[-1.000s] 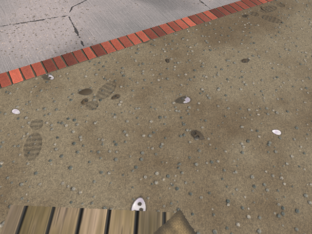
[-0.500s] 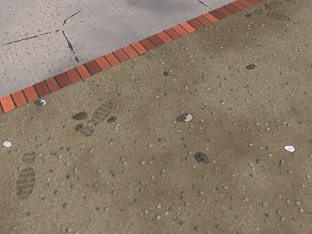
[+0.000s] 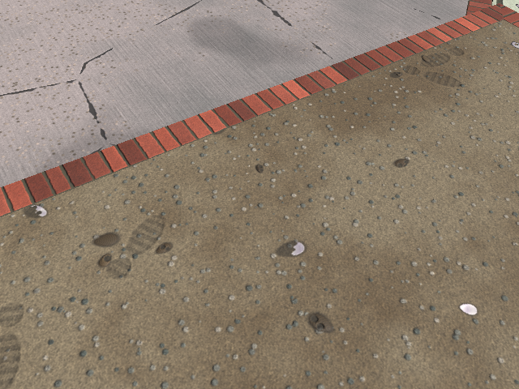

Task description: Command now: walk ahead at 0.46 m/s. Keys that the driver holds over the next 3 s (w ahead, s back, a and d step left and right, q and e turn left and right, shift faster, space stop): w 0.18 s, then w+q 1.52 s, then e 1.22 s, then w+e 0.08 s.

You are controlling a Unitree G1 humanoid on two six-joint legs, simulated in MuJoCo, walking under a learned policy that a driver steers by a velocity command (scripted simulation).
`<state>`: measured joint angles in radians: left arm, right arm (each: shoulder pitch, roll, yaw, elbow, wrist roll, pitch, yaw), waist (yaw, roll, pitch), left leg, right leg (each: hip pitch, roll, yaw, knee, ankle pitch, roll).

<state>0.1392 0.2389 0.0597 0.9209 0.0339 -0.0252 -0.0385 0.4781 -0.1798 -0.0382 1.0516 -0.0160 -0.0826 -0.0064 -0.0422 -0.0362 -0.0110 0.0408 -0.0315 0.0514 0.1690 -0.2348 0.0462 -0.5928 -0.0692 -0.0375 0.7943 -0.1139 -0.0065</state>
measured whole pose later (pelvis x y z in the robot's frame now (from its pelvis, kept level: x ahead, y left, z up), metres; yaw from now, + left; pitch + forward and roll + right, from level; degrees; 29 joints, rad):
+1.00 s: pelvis +0.51 +0.02 +0.00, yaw +24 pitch +0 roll +0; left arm 0.11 0.24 0.05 0.81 0.04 -0.04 -0.01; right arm 0.34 -0.26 -0.08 0.94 0.00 -0.05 0.00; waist -0.03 -0.03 0.05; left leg -0.12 -0.16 -0.03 0.32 -0.20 0.15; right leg -0.64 -0.14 0.04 0.99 -0.21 0.05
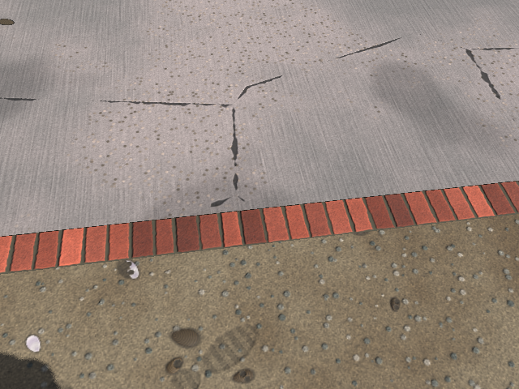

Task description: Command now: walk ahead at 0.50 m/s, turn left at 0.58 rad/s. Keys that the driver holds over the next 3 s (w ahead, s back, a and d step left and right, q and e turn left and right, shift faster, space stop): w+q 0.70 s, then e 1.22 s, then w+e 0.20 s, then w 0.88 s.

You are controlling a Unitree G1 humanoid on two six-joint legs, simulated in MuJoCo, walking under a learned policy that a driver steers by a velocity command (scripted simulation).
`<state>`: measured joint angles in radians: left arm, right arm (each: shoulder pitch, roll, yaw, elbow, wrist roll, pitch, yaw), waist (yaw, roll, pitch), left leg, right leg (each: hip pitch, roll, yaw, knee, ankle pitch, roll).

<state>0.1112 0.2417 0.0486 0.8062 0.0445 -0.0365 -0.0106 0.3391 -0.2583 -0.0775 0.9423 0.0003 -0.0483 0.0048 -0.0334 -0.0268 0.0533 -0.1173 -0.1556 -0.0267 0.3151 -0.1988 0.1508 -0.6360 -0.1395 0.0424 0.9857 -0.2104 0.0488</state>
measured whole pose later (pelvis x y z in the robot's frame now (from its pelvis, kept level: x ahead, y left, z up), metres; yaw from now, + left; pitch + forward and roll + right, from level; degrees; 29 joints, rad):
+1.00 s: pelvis +0.47 +0.08 +0.00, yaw +24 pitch +0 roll -1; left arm 0.27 0.24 0.04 0.84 0.01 0.02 0.00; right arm 0.20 -0.20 -0.01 0.79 -0.02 -0.05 -0.01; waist 0.02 -0.02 0.09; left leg -0.24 -0.02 0.13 0.39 -0.15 0.10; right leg -0.49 -0.03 0.02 1.08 -0.36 0.01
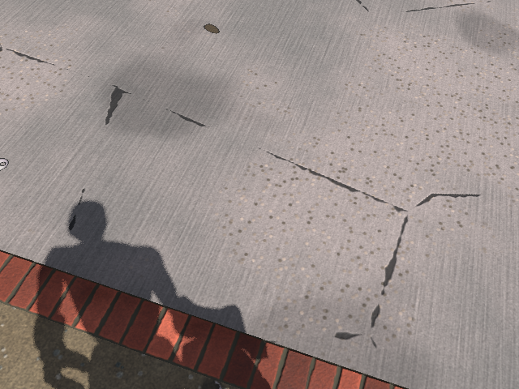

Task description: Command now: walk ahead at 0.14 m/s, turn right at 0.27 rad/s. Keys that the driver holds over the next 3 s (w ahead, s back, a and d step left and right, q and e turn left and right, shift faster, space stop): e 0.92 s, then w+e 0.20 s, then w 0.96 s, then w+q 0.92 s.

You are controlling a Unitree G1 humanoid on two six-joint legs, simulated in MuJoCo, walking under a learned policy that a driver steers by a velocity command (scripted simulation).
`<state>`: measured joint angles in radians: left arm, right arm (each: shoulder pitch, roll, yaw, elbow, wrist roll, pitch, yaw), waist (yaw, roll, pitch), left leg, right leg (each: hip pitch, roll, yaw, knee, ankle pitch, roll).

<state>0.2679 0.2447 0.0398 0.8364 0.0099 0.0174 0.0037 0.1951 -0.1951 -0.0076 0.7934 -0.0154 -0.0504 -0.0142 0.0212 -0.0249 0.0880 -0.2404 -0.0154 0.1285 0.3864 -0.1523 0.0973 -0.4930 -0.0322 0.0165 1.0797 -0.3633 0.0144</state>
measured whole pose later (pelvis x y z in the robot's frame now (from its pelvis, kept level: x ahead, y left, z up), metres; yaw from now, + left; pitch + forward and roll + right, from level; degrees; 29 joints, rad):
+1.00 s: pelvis +0.04 +0.01 +0.00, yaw -35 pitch +1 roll -1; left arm 0.23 0.33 0.09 0.70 0.02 0.09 -0.05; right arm 0.21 -0.24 -0.02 0.65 -0.03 0.02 -0.03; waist 0.00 -0.06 0.03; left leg -0.22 0.02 0.08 0.42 -0.22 0.04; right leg -0.47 0.07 0.06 1.10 -0.39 0.05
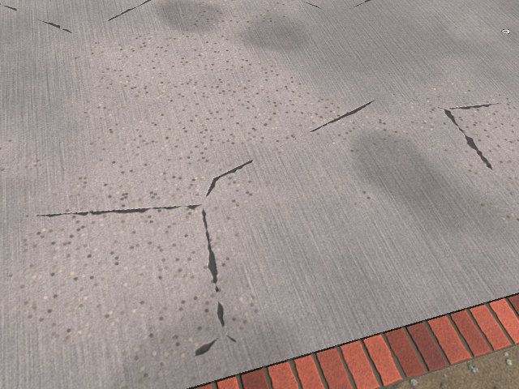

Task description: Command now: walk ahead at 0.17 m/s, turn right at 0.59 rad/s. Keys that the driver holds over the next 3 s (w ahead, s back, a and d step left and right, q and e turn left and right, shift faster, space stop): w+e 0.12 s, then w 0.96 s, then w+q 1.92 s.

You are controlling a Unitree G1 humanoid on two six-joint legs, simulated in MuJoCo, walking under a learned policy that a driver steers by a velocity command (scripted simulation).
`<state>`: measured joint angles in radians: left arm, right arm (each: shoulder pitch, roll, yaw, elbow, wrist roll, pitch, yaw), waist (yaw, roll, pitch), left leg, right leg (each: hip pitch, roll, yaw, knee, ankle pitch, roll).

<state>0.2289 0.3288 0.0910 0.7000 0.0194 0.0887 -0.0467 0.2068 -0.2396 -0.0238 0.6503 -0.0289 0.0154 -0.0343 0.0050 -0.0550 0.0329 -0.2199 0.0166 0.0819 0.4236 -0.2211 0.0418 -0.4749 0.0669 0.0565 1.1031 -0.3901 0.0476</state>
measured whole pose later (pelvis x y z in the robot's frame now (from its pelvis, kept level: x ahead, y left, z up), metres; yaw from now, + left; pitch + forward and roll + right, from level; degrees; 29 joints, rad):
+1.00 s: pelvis +0.38 -0.08 +0.00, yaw -10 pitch -1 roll +1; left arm 0.18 0.28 0.03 0.82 0.03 -0.01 -0.03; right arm 0.42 -0.24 -0.03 0.88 0.00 -0.07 0.03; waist -0.03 -0.04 0.04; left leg -0.06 -0.09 0.06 0.24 -0.17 0.10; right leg -0.62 -0.11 0.04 0.88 -0.10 -0.03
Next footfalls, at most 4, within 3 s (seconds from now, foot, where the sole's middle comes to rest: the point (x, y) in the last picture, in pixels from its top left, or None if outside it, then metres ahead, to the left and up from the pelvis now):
0.24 right None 0.05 -0.13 -0.78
0.70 left None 0.41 -0.02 -0.78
1.42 right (371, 296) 0.83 -0.39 -0.91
1.92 left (296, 241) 1.03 -0.15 -0.91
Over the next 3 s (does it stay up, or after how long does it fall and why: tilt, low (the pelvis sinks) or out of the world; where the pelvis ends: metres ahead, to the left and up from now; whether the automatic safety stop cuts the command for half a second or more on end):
stays up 1.38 0.01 -0.16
